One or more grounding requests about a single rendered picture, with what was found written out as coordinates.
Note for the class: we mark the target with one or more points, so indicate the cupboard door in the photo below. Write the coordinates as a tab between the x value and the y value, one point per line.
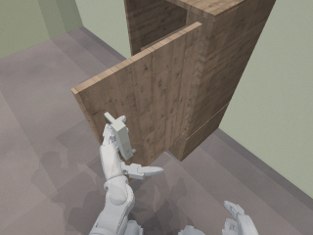
151	89

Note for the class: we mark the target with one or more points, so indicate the robot left forearm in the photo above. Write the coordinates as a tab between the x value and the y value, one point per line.
119	201

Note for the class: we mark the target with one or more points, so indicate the right robot hand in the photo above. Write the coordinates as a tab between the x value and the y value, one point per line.
244	224

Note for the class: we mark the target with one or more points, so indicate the robot left thigh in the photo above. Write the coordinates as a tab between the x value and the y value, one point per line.
134	229

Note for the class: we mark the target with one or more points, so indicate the left robot hand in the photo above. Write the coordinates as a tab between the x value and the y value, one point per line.
110	159

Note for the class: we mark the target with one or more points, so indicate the handle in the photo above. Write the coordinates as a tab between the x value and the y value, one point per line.
121	136

